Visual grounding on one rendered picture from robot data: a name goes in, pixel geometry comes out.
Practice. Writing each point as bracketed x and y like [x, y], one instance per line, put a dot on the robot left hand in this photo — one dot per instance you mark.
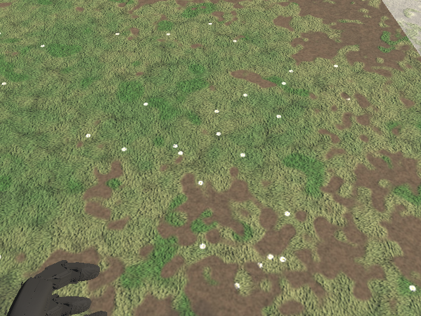
[35, 296]

